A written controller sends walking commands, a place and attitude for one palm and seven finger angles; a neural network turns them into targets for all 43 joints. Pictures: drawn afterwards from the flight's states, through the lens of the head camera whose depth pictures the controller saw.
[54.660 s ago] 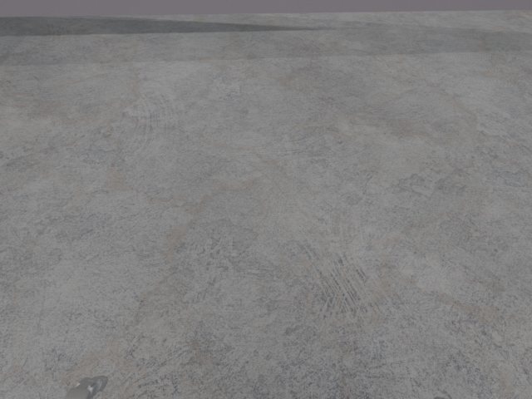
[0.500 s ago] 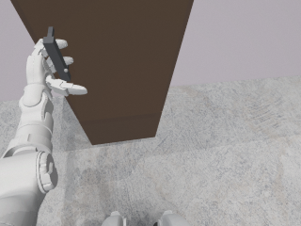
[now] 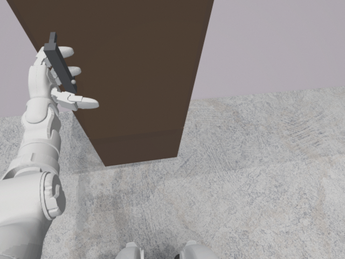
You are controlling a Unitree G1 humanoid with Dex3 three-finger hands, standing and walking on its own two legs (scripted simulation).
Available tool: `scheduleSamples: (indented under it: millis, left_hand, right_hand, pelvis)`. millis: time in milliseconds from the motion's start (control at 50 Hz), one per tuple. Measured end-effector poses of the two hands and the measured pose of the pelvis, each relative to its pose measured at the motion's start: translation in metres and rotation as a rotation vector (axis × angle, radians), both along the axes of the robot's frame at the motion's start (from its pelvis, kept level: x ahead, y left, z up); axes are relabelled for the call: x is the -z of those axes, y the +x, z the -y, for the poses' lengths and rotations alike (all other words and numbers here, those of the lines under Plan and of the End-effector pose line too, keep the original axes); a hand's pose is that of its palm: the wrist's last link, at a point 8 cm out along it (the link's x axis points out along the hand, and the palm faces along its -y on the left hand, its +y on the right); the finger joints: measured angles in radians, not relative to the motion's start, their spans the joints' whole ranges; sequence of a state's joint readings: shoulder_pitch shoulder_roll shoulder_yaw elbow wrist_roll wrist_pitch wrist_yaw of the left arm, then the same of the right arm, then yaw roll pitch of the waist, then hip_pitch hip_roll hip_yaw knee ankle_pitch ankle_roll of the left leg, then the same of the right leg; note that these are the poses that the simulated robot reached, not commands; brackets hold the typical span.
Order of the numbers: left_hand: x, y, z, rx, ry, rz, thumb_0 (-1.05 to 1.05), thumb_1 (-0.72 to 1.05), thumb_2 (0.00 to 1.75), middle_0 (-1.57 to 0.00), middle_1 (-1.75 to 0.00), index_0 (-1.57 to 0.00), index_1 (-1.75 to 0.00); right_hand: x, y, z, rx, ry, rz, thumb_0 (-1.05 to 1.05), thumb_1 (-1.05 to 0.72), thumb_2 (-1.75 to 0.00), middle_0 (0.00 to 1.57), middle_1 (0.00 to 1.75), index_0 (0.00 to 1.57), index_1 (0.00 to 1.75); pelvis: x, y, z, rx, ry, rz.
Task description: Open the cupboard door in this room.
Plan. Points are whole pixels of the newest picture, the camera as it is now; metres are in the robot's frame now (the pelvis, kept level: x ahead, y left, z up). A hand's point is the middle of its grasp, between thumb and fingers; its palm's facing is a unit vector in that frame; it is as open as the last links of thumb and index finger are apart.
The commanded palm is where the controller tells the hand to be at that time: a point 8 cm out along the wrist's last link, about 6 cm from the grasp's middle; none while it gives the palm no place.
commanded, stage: slide the fingers in behind the handle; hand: left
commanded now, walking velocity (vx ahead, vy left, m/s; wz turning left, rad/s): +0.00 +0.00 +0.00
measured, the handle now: (63, 64) +0.55 +0.22 +0.09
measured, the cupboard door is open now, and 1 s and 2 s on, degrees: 1 1 47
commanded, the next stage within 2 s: close the thumb around the handle in 0.02 s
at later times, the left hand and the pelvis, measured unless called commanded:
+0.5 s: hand (71, 81) +0.50 +0.20 +0.08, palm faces +0.10 -1.00 +0.00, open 9.9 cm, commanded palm +0.47 +0.24 +0.09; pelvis +0.00 +0.01 +0.00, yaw -1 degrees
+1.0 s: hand (73, 82) +0.50 +0.20 +0.09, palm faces +0.10 -0.99 -0.01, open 5.7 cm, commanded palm +0.46 +0.24 +0.09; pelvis +0.00 +0.01 +0.00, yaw -1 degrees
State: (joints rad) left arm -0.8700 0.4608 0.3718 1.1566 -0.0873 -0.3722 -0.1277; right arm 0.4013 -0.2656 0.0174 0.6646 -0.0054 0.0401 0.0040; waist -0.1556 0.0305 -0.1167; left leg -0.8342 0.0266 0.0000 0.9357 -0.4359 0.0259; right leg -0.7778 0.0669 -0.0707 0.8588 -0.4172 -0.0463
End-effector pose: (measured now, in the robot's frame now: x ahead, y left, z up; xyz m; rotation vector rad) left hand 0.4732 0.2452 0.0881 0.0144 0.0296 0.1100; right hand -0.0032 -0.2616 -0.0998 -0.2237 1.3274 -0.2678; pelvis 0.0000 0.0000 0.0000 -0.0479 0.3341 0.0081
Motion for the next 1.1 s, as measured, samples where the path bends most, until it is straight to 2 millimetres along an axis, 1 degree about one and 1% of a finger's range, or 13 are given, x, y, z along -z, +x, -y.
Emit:
scheduleSamples:
  millis: [180,280,380,540,680,740,860,1020,1100]
  left_hand:
    - [0.001,0.0,-0.001,0.007,-0.005,-0.004,-0.01,-0.49,0.3,-0.29,-1.2,-0.29,-1.2]
    - [0.002,0.002,-0.002,0.01,-0.009,-0.01,-0.01,-0.39,0.35,-0.3,-1.21,-0.3,-1.21]
    - [0.002,0.003,-0.006,0.008,-0.009,-0.003,-0.01,-0.2,0.43,-0.32,-1.23,-0.32,-1.23]
    - [0.003,0.005,-0.009,0.01,-0.022,0.001,-0.01,0.21,0.6,-0.35,-1.27,-0.35,-1.28]
    - [0.002,0.003,-0.004,0.031,-0.011,0.0,0.0,0.59,0.77,-0.37,-1.31,-0.37,-1.32]
    - [0.002,0.003,-0.004,0.018,-0.023,-0.002,0.0,0.71,0.82,-0.38,-1.33,-0.38,-1.33]
    - [0.002,0.002,-0.003,0.008,-0.014,0.0,0.0,0.73,0.81,-0.35,-1.34,-0.37,-1.34]
    - [0.002,0.001,-0.002,0.008,-0.009,0.004,0.0,0.73,0.81,-0.35,-1.34,-0.36,-1.35]
    - [0.002,-0.004,-0.001,0.011,-0.007,0.008,0.0,0.74,0.79,-0.35,-1.35,-0.35,-1.35]
  right_hand:
    - [-0.001,0.002,0.002,0.002,-0.006,0.007,0.01,-0.91,-0.9,0.21,0.3,0.2,0.3]
    - [-0.001,0.004,-0.001,0.002,-0.004,0.012,0.01,-0.91,-0.9,0.21,0.3,0.2,0.3]
    - [-0.001,0.006,-0.004,0.005,-0.001,0.017,0.01,-0.91,-0.9,0.21,0.3,0.2,0.3]
    - [-0.001,0.007,-0.01,0.009,0.002,0.011,0.01,-0.91,-0.9,0.21,0.3,0.2,0.3]
    - [0.0,0.009,-0.015,0.005,0.01,0.011,0.01,-0.91,-0.9,0.21,0.3,0.2,0.3]
    - [0.001,0.009,-0.017,0.003,0.011,0.016,0.01,-0.91,-0.9,0.21,0.3,0.2,0.3]
    - [0.001,0.009,-0.019,0.004,0.015,0.027,0.01,-0.91,-0.9,0.21,0.3,0.2,0.3]
    - [0.001,0.003,-0.019,0.007,0.014,0.016,0.01,-0.91,-0.9,0.21,0.3,0.2,0.3]
    - [-0.001,0.002,-0.018,0.019,0.018,0.02,0.01,-0.91,-0.9,0.21,0.3,0.2,0.3]
  pelvis:
    - [-0.001,0.001,0.001,0.002,0.0,0.001]
    - [-0.001,0.001,0.0,0.003,-0.001,-0.001]
    - [-0.001,0.002,-0.002,0.006,-0.002,-0.005]
    - [-0.001,0.005,-0.006,0.01,-0.004,-0.009]
    - [-0.001,0.006,-0.011,0.006,-0.008,-0.003]
    - [-0.001,0.005,-0.012,0.006,-0.008,-0.002]
    - [-0.001,0.004,-0.014,0.01,-0.007,0.001]
    - [0.0,0.001,-0.013,0.011,-0.006,0.002]
    - [-0.002,0.003,-0.013,0.019,-0.004,0.004]
